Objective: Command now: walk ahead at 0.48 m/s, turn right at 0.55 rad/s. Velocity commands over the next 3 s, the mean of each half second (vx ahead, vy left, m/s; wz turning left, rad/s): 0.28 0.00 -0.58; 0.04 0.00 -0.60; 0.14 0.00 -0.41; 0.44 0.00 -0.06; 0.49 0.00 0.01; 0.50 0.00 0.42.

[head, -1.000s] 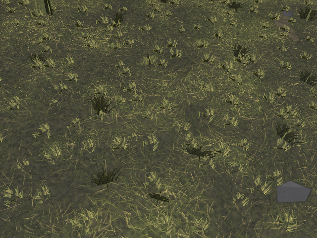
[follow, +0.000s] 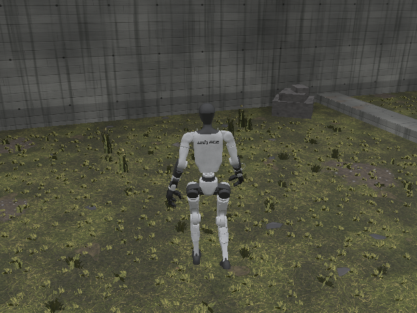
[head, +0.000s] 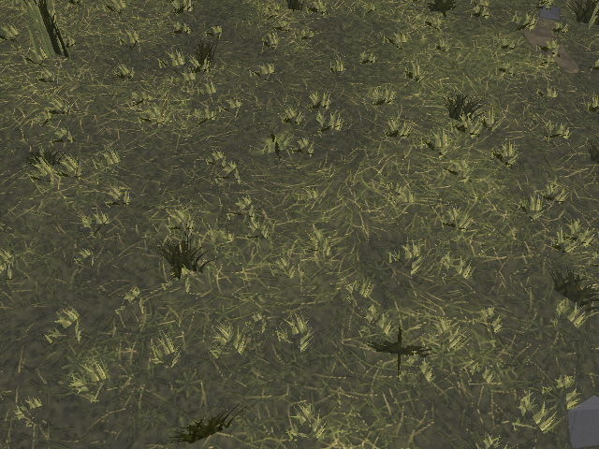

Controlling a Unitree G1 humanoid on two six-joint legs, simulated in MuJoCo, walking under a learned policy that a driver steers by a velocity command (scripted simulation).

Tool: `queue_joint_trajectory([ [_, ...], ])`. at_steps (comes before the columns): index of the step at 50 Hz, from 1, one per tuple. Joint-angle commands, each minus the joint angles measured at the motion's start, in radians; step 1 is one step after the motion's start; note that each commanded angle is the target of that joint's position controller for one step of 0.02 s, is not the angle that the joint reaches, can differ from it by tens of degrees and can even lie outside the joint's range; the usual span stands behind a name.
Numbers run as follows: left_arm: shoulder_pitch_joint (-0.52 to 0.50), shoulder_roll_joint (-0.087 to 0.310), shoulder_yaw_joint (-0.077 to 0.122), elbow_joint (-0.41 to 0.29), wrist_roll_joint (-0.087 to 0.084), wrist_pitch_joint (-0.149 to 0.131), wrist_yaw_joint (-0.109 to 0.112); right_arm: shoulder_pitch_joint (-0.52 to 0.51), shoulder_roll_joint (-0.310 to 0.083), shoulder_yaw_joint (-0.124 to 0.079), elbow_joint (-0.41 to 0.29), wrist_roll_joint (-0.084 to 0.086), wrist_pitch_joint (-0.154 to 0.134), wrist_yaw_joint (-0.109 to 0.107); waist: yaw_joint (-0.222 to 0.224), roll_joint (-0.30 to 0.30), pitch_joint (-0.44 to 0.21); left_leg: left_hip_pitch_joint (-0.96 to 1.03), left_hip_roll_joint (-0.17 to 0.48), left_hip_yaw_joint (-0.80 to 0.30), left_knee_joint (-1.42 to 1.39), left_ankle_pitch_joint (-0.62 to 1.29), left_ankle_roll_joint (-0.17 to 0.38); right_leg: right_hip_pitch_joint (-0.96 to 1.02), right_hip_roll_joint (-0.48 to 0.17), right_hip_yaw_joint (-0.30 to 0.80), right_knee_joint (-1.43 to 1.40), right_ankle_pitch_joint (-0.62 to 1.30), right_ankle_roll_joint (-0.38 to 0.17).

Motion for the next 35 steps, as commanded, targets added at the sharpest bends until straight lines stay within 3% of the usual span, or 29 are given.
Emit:
queue_joint_trajectory([
  [1,-0.017,0.059,0.011,-0.07,0.023,0.006,-0.023,0.136,-0.089,-0.028,-0.002,0.005,-0.016,-0.007,-0.07,0.131,-0.017,0.253,0.289,-0.315,-0.338,-0.032,0.095,-0.307,-0.106,-0.012,0.088,0.08,0.008],
  [6,-0.147,0.034,0.002,-0.124,0.027,0.036,-0.053,0.202,-0.092,-0.032,0.046,0.025,-0.052,0.003,-0.059,0.115,0.001,0.278,0.287,-0.12,-0.363,0.334,0.114,-0.406,-0.115,-0.041,0.052,0.18,0.029],
  [8,-0.209,0.023,-0.006,-0.153,0.027,0.035,-0.058,0.206,-0.086,-0.03,0.058,0.027,-0.049,0.0,-0.054,0.107,0.018,0.273,0.27,-0.02,-0.334,0.567,0.113,-0.413,-0.107,-0.076,-0.046,0.234,0.046],
  [11,-0.302,-0.01,-0.03,-0.188,0.021,0.026,-0.071,0.195,-0.1,-0.032,0.069,0.031,-0.039,-0.004,-0.068,0.13,0.019,0.214,0.216,0.113,-0.297,0.641,0.081,-0.269,-0.083,-0.155,-0.3,0.377,0.041],
  [13,-0.332,-0.001,-0.032,-0.203,0.024,0.026,-0.076,0.22,-0.128,-0.039,0.082,0.034,-0.032,-0.009,-0.08,0.134,0.003,0.251,0.228,0.129,-0.255,0.688,0.066,-0.208,-0.062,-0.189,-0.39,0.391,0.026],
  [16,-0.275,0.043,-0.019,-0.202,0.04,0.024,-0.066,0.235,-0.164,-0.052,0.091,0.04,-0.012,-0.023,-0.058,0.136,-0.049,0.331,0.252,0.141,-0.077,0.857,0.05,-0.114,-0.011,-0.209,-0.458,0.287,-0.023],
  [17,-0.205,0.061,-0.01,-0.186,0.046,0.017,-0.058,0.234,-0.173,-0.054,0.09,0.041,-0.002,-0.027,-0.031,0.124,-0.09,0.333,0.249,0.144,0.055,0.851,0.045,-0.039,0.013,-0.202,-0.499,0.273,-0.046],
  [18,-0.098,0.082,0.002,-0.151,0.056,0.004,-0.044,0.228,-0.178,-0.055,0.084,0.046,0.006,-0.026,0.018,0.076,-0.155,0.287,0.22,0.158,0.256,0.717,0.02,0.099,0.031,-0.185,-0.598,0.361,-0.072],
  [19,-0.036,0.167,0.024,-0.146,0.057,-0.005,-0.025,0.283,-0.148,-0.048,0.062,0.038,0.009,-0.021,0.026,-0.057,-0.238,0.091,0.165,0.168,0.543,0.239,-0.021,0.314,-0.153,0.013,-0.581,0.715,-0.12],
  [20,-0.066,0.281,0.052,-0.178,0.027,0.007,-0.016,0.397,-0.066,-0.029,0.019,0.048,0.025,-0.014,-0.057,-0.215,-0.379,-0.217,-0.01,0.091,0.889,-0.518,-0.068,0.568,-0.469,0.44,-0.521,1.236,-0.334],
  [21,-0.021,0.241,0.056,-0.195,-0.021,0.029,-0.006,0.32,-0.13,-0.04,0.028,0.013,0.042,-0.014,0.02,-0.033,-0.441,-0.238,0.022,-0.07,0.915,-0.423,-0.071,0.514,-0.429,0.436,-0.59,1.066,-0.351],
  [22,-0.106,0.197,0.042,-0.197,-0.022,0.04,0.003,0.25,-0.118,-0.037,0.01,0.023,0.047,-0.013,-0.01,-0.023,-0.29,-0.273,0.056,-0.081,0.885,-0.332,-0.071,0.379,-0.392,0.35,-0.646,0.884,-0.326],
  [23,-0.164,0.137,0.024,-0.198,-0.02,0.047,0.007,0.202,-0.116,-0.035,0.007,0.019,0.047,-0.016,-0.038,0.015,-0.166,-0.266,0.085,-0.079,0.79,-0.274,-0.073,0.237,-0.327,0.286,-0.7,0.767,-0.272],
  [24,-0.194,0.109,0.016,-0.196,-0.019,0.049,0.011,0.191,-0.118,-0.037,0.002,0.007,0.056,-0.018,-0.068,0.0,-0.106,-0.235,0.099,-0.084,0.717,-0.239,-0.076,0.148,-0.269,0.246,-0.726,0.714,-0.225],
  [25,-0.213,0.093,0.011,-0.198,-0.015,0.05,0.013,0.221,-0.116,-0.037,0.01,-0.001,0.074,-0.017,-0.09,-0.018,-0.101,-0.176,0.097,-0.081,0.676,-0.216,-0.081,0.079,-0.231,0.21,-0.745,0.681,-0.201],
  [27,-0.208,0.113,0.017,-0.197,0.0,0.041,0.005,0.242,-0.1,-0.035,0.015,0.002,0.095,-0.015,-0.102,-0.01,-0.134,-0.122,0.075,-0.073,0.637,-0.191,-0.084,0.033,-0.201,0.193,-0.748,0.682,-0.184],
  [29,-0.199,0.138,0.028,-0.195,0.003,0.039,0.001,0.219,-0.091,-0.035,0.005,0.007,0.103,-0.014,-0.098,-0.015,-0.144,-0.128,0.069,-0.081,0.586,-0.168,-0.088,0.017,-0.186,0.207,-0.761,0.583,-0.174],
  [35,-0.143,0.148,0.038,-0.189,0.006,0.06,0.007,0.083,-0.104,-0.039,-0.038,0.012,0.114,-0.022,-0.043,-0.07,-0.099,-0.205,0.051,-0.119,0.43,-0.139,-0.097,0.051,-0.167,0.341,-0.812,0.145,-0.147],
])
